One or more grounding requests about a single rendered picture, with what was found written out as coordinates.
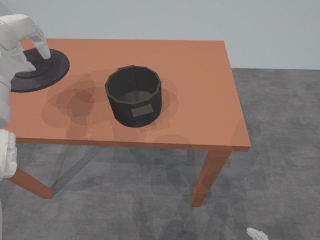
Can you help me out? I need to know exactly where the robot right hand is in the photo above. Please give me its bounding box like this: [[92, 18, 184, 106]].
[[246, 227, 268, 240]]

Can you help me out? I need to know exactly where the robot left forearm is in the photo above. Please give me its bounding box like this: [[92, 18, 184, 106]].
[[0, 20, 18, 129]]

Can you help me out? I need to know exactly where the robot left hand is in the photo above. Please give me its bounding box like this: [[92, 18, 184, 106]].
[[0, 14, 51, 73]]

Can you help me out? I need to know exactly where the lid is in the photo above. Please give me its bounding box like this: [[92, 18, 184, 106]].
[[10, 48, 70, 93]]

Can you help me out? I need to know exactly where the knob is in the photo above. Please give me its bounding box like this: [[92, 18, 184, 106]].
[[23, 48, 45, 66]]

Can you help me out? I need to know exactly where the pot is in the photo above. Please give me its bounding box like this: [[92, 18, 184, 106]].
[[104, 65, 162, 128]]

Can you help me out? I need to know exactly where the left robot upper arm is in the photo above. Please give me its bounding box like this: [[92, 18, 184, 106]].
[[0, 129, 17, 240]]

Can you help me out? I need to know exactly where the table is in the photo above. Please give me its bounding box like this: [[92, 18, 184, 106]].
[[0, 38, 251, 207]]

